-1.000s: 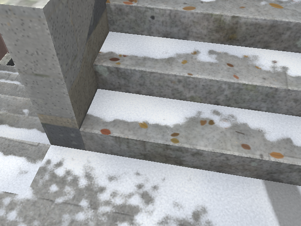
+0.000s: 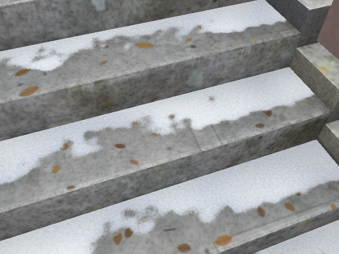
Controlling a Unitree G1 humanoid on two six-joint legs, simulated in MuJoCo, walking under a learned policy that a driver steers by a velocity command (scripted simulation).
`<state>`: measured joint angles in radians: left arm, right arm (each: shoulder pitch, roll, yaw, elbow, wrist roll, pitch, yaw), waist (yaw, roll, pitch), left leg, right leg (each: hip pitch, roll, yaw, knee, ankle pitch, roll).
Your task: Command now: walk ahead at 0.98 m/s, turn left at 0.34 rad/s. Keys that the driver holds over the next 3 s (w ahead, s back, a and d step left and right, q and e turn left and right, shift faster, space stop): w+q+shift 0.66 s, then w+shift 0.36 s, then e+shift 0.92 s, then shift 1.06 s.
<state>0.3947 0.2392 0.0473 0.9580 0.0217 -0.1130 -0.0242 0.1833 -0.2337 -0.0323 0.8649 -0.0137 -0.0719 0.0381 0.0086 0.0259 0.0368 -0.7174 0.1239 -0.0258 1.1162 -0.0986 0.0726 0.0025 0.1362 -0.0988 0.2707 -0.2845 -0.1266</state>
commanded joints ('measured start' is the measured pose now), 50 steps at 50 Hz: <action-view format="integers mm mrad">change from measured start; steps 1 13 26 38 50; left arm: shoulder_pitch -57 -331 -165 -37 -278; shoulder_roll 70 -69 196 103 -186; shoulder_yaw -3 -91 37 -7 -101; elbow -63 -411 -428 16 -475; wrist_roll -3 38 11 -56 41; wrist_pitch -37 -46 37 -41 2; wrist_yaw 1 17 66 18 22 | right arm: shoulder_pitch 4 351 101 -250 154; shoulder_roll -4 -140 -4 37 25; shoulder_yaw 15 -35 -61 67 -1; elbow -38 70 -230 -441 22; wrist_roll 14 -37 -28 7 -24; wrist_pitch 3 22 -101 69 -23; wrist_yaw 0 -55 6 -49 -32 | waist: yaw -31 -8 45 -210 66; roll -147 -15 -374 -26 -97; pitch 27 -96 -575 -74 12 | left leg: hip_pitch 151 932 -48 142 347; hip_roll -69 99 -249 -211 -77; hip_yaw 128 -507 -230 241 -328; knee -84 -722 843 296 -770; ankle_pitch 142 354 56 -209 -103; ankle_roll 22 321 44 97 123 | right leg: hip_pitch -168 -1180 75 -521 -1196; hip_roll -193 -92 -557 -274 -153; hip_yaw -64 169 1030 -242 149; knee -120 1886 126 -285 1954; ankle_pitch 871 -104 0 1044 26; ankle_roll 75 74 -86 30 -9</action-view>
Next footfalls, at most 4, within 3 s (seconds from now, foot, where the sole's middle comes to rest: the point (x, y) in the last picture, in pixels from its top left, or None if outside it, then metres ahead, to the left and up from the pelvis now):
0.18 left None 0.22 0.06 -0.77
0.46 right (196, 207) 0.60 -0.06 -0.60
0.84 left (111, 140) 0.77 0.25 -0.43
1.18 right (97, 52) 1.06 0.32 -0.26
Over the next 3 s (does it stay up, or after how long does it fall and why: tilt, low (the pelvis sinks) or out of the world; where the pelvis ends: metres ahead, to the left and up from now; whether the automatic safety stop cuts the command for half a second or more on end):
stays up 1.22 0.46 0.67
